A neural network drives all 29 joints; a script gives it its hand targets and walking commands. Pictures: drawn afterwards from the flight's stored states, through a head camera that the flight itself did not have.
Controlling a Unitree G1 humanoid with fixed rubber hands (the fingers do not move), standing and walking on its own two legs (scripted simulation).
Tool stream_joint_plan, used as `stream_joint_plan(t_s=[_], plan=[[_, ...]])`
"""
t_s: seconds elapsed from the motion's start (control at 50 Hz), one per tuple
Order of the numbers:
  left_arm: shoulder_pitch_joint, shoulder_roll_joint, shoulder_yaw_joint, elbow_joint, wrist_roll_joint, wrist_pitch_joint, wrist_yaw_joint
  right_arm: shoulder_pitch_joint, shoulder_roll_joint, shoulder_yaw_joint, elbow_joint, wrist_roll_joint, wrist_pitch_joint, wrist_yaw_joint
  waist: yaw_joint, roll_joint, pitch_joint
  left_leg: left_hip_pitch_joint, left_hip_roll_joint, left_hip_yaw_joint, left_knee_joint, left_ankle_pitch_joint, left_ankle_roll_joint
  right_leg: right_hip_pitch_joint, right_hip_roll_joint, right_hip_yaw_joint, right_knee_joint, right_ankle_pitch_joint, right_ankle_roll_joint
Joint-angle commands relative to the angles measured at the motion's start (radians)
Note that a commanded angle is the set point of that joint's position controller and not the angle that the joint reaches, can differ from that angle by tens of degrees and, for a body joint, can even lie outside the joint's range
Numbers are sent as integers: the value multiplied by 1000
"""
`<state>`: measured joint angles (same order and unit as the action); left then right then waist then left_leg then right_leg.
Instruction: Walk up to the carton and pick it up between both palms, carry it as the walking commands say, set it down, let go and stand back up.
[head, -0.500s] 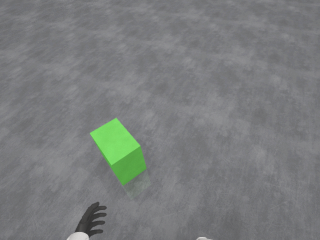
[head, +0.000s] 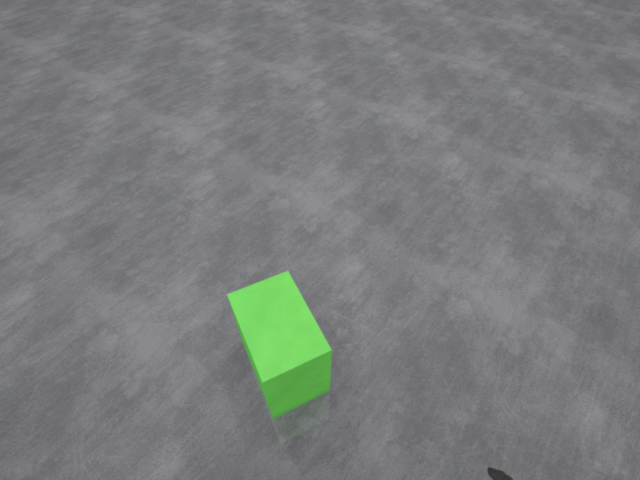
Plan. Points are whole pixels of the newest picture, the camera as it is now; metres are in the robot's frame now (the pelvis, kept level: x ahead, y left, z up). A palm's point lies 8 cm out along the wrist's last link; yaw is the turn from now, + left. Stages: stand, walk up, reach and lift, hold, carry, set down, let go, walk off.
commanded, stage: walk up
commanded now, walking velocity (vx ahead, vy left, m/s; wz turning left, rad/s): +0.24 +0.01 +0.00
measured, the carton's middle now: (280, 344) +0.60 +0.18 -0.62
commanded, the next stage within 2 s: none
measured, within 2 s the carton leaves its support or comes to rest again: neither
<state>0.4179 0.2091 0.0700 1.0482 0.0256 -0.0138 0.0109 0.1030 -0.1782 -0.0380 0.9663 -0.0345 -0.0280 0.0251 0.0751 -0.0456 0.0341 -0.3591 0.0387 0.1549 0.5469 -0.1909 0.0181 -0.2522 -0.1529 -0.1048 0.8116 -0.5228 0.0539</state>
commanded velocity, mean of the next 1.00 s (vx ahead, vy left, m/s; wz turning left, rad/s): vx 0.05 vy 0.08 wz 0.01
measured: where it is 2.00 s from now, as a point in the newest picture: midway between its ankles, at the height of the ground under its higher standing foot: outside the picture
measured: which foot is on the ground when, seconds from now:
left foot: down 0.00-0.32, up 0.34-0.66, down 0.68-1.00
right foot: up 0.00-0.30, down 0.32-0.68, up 0.70-0.92, down 0.94-1.00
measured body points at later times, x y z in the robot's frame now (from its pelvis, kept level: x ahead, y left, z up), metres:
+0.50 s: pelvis +0.07 +0.00 +0.01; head +0.11 -0.04 +0.46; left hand +0.16 +0.27 -0.11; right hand +0.11 -0.27 -0.16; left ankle +0.06 +0.14 -0.65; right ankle +0.12 -0.14 -0.73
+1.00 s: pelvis +0.08 +0.05 +0.01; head +0.09 +0.05 +0.46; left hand +0.10 +0.28 -0.14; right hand +0.15 -0.17 -0.14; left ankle +0.08 +0.19 -0.73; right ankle +0.08 -0.06 -0.73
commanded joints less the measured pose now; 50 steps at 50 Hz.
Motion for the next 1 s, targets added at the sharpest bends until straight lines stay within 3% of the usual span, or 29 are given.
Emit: stream_joint_plan(t_s=[0.0, 0.04, 0.18, 0.2, 0.22, 0.24, 0.26, 0.28, 0.3, 0.32, 0.34, 0.38, 0.42, 0.5, 0.56, 0.6, 0.62, 0.64, 0.66, 0.68, 0.7, 0.72, 0.74, 0.82, 0.86, 0.9, 0.94, 0.96, 0.98], plan=[[-69, 59, 0, -81, -7, -6, -13, 216, -184, -29, 39, 9, -35, -33, -126, 182, -21, 248, 373, -412, -338, 200, 151, -310, -6, 91, 276, 60, -6], [-24, 48, -1, -61, -10, -4, -20, 144, -147, -21, 34, 8, -42, -35, -72, 228, -34, 203, 293, -291, -342, 202, 120, -229, -3, 78, 209, 116, -8], [-223, 32, -13, -115, -18, 2, -28, 192, -146, -19, 81, 11, -40, -33, -86, 214, 22, 214, 254, -222, -347, 192, 121, -177, 36, 37, -110, 242, -6], [-244, 32, -20, -122, -18, 2, -24, 191, -152, -13, 82, 10, -36, -34, -92, 221, 19, 214, 246, -211, -328, 240, 126, -155, 47, 28, -154, 255, -10], [-224, 27, -32, -94, -11, 6, -7, 177, -134, -1, 99, 15, -25, -45, -77, 190, 14, 221, 220, -163, -249, 481, 119, -89, 58, 42, -224, 271, -13], [-163, 66, -21, -103, -19, 4, 12, 153, -171, -23, 97, 29, 1, -47, -45, 236, -13, 228, 142, -66, -112, 616, 87, -24, 56, 13, -337, 358, -20], [-78, 139, -2, -74, -16, -2, 30, 154, -181, -29, 89, 41, 15, -41, -21, 214, -85, 151, 83, -11, 4, 470, 31, 142, 11, -10, -435, 589, -43], [4, 248, 34, -41, -10, -1, 46, 171, -141, -20, 56, 36, 19, -34, 15, 34, -162, -54, 5, -2, 138, 121, -24, 361, -160, 155, -433, 841, -92], [63, 319, 46, -22, -2, 7, 61, 171, -101, -15, 17, 28, 36, -31, 44, -219, -196, -253, -47, -30, 368, -408, -58, 450, -401, 397, -460, 1069, -192], [32, 303, 41, -22, -9, 27, 70, 189, -134, -32, 16, 31, 66, -34, 41, -184, -206, -221, -1, -129, 577, -462, -69, 323, -475, 415, -455, 1094, -318], [-75, 261, 38, -49, -1, 36, 67, 192, -138, -25, 19, 30, 74, -34, 13, -165, -160, -223, 29, -157, 656, -434, -78, 248, -436, 337, -443, 1065, -338], [-226, 217, 26, -89, 3, 39, 63, 183, -131, -35, 13, 33, 87, -23, -56, -161, -72, -204, 63, -181, 677, -280, -95, 74, -326, 203, -509, 782, -255], [-275, 200, 21, -92, 6, 36, 54, 193, -135, -43, 10, 23, 105, -7, -84, -190, -64, -164, 62, -178, 620, -202, -91, 9, -260, 121, -500, 720, -201], [-259, 222, 22, -77, 14, 18, 37, 157, -110, -15, -15, 23, 112, -3, -75, -241, -65, -49, 44, -135, 340, -176, -75, -29, -217, 113, -514, 611, -175], [-264, 259, 34, -68, 9, 23, 22, 144, -120, -4, -23, 26, 101, -2, -65, -246, -84, 43, 3, -74, 180, -174, -75, -38, -213, 137, -511, 435, -168], [-279, 263, 34, -63, 1, 39, 15, 201, -120, 1, -4, 22, 88, -4, -101, -199, -103, 201, -41, -13, -22, -82, -70, -98, -170, 105, -418, 315, -127], [-248, 224, 25, -58, -1, 48, 12, 250, -141, -6, 16, 18, 79, -7, -121, -87, -127, 321, -15, -58, -127, -51, -55, -174, -125, 66, -329, 228, -96], [-230, 104, -7, -76, -4, 47, 1, 270, -218, -19, 24, 10, 59, -19, -132, 239, -125, 349, 216, -335, -323, -72, -20, -271, 25, -55, -148, 23, -29], [-234, 52, -25, -75, -3, 57, 0, 227, -264, -26, 0, 3, 39, -27, -117, 290, -70, 228, 385, -518, -404, 11, 19, -282, 70, 38, -74, -62, -16], [-238, 87, -18, -52, -13, 73, -2, 146, -240, -16, -6, 9, 32, -35, -97, 136, -43, 138, 351, -400, -379, -29, 59, -192, 37, 121, -54, 34, -22], [-246, 87, -16, -50, -23, 75, -7, 88, -245, -15, -5, 6, 25, -41, -83, 226, -4, 79, 314, -382, -372, -2, 93, -166, 57, 109, -35, 56, -27], [-248, 88, -12, -40, -24, 74, -14, 48, -221, -7, -2, -2, 17, -41, -72, 313, 32, 47, 248, -340, -376, 24, 89, -129, 60, 127, -36, 100, -38], [-200, 98, -12, -12, -26, 69, -18, 17, -179, 4, 5, 5, 15, -45, -48, 328, 25, 95, 202, -285, -361, 70, 81, -123, 64, 124, -38, 141, -41], [-190, 99, -16, 27, -20, 55, -4, 59, -157, 2, 41, 17, 7, -54, -55, 258, -31, 216, 220, -253, -273, 336, 116, -74, 77, 102, -124, 143, -39], [-177, 68, -30, 41, -17, 46, 6, 72, -151, -1, 66, 19, 9, -58, -58, 234, -28, 244, 219, -247, -235, 313, 120, -35, 83, 86, -273, 188, -40], [-139, 56, -38, 59, -15, 31, 15, 81, -148, -3, 87, 29, 21, -59, -51, 221, -30, 220, 194, -249, -205, 224, 86, 79, 87, 59, -495, 346, -46], [-163, 102, -37, 63, -7, 11, 18, 108, -80, 14, 100, 37, 27, -55, -79, 54, -19, 133, 93, -186, -191, 57, 29, 160, -11, 156, -538, 485, -64], [-171, 96, -38, 87, -12, 11, 13, 92, -60, 16, 113, 37, 32, -55, -73, -41, 24, 176, 47, -145, -199, 22, 4, 75, -9, 200, -550, 500, -78], [-150, 77, -38, 98, -9, 9, 11, 94, -68, 15, 120, 35, 32, -55, -73, -46, 31, 228, 53, -144, -195, 36, -3, 41, -8, 196, -561, 509, -82]])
